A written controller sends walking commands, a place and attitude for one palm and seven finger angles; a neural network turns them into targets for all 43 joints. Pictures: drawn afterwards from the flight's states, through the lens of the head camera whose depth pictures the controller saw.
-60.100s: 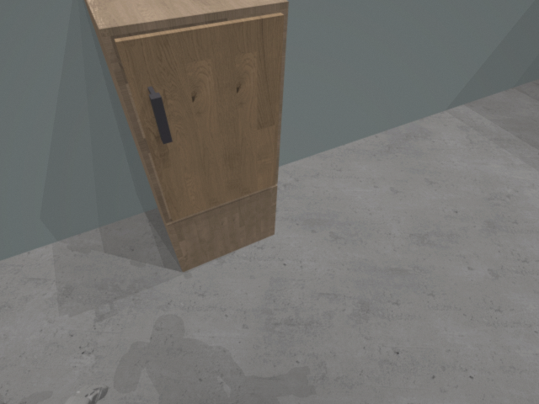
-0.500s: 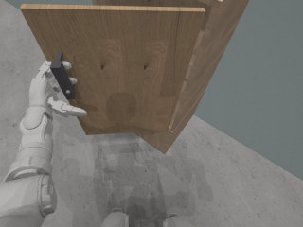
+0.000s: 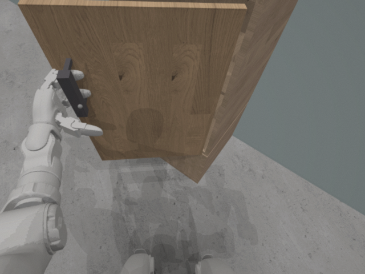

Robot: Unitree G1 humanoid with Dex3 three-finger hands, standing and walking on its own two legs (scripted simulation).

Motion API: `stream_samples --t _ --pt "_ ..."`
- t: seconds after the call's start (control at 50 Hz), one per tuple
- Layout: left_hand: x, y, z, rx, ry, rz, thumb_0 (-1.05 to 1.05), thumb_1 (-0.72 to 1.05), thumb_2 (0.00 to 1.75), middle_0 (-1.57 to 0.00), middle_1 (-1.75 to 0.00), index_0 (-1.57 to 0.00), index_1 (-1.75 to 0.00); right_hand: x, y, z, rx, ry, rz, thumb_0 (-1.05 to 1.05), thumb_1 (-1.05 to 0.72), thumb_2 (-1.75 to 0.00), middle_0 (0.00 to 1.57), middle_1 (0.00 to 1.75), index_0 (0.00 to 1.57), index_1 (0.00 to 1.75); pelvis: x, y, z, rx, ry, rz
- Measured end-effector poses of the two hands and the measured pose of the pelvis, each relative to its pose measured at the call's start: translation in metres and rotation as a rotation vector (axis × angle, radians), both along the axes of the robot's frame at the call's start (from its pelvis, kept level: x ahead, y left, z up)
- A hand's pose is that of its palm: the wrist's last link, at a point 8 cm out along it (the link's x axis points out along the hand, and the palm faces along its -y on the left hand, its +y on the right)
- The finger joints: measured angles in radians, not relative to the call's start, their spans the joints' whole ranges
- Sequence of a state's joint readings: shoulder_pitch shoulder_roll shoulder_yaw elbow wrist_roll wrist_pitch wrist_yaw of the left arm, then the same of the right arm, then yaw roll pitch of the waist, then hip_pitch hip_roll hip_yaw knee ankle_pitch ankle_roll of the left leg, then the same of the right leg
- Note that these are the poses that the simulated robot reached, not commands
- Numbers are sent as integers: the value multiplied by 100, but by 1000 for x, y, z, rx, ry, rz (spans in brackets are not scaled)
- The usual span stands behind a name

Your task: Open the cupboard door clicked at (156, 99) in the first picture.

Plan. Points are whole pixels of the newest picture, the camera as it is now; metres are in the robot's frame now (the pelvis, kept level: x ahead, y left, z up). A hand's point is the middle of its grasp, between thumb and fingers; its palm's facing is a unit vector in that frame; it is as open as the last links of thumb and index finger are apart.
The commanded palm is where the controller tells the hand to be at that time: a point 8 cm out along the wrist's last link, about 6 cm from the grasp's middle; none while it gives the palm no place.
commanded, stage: close the thumb around the handle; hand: left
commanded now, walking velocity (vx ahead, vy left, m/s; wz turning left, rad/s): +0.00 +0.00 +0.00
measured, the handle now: (75, 88) +0.51 +0.23 +0.08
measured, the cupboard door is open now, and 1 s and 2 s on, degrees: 42 42 85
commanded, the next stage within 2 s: pull the door open along its arc in 0.74 s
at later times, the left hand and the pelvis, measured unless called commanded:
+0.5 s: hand (80, 106) +0.45 +0.21 +0.08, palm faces +0.06 -1.00 -0.01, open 8.3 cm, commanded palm +0.43 +0.26 +0.08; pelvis +0.00 +0.00 +0.00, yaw +0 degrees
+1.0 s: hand (83, 108) +0.45 +0.20 +0.08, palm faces +0.08 -1.00 -0.01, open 5.9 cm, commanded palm +0.40 +0.25 +0.08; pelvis +0.00 +0.00 +0.00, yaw +0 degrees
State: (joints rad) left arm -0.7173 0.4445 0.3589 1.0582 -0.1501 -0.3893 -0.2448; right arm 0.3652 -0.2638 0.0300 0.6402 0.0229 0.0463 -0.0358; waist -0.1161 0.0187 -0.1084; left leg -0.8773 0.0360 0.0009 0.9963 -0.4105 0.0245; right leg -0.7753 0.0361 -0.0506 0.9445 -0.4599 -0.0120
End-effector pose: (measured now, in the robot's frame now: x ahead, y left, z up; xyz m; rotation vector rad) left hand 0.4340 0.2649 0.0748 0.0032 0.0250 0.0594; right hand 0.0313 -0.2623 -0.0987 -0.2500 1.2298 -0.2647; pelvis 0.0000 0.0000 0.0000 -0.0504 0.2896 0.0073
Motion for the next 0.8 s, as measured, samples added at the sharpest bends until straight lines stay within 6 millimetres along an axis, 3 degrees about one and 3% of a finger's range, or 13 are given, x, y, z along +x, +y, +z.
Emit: stream_samples --t 0.12,0.24,0.44,0.64,0.8 --pt "-2 0 4 7 -35 14 -1 -48 31 -30 -120 -30 -121 4 2 1 8 -15 -6 0 -91 -90 20 30 20 30 3 1 1 2 0 -8" --pt "-7 2 4 3 -18 13 -1 -33 38 -31 -122 -31 -122 12 6 1 23 -30 2 0 -91 -90 20 30 20 30 5 1 3 2 -12 -4" --pt "-7 -2 6 7 -48 8 0 15 58 -35 -127 -34 -127 20 7 -1 19 -42 29 0 -91 -90 20 30 20 30 2 2 1 0 -8 3" --pt "-4 -6 2 12 -15 10 1 67 80 -38 -132 -38 -133 15 5 -1 18 -38 17 0 -91 -90 20 30 20 30 2 1 1 3 -6 -1" --pt "-4 -7 2 8 -22 15 1 70 81 -37 -134 -36 -135 9 3 -1 19 -24 2 0 -91 -90 20 30 20 30 2 -1 1 5 -11 -5"
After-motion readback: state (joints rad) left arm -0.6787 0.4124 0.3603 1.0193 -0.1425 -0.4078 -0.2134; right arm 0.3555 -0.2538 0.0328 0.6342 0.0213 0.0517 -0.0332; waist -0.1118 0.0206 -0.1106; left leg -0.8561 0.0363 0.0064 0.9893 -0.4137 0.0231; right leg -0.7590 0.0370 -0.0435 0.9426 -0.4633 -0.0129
